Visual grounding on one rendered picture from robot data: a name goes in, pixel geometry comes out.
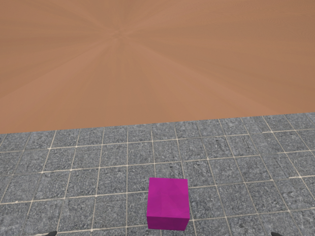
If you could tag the carton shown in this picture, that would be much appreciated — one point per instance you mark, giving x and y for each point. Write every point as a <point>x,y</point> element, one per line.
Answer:
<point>168,204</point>

